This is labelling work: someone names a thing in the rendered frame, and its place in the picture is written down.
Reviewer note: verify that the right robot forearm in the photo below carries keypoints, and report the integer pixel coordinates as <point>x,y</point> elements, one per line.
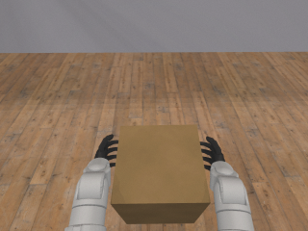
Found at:
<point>230,196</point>

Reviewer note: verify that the left robot forearm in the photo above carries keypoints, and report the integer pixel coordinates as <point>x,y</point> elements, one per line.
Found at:
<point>91,197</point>

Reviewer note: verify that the carton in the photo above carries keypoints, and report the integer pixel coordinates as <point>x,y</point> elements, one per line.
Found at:
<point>159,175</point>

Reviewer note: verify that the right robot hand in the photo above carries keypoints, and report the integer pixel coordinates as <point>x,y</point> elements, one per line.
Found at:
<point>214,153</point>

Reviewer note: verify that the left robot hand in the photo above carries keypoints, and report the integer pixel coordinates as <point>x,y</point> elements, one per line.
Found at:
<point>103,149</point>

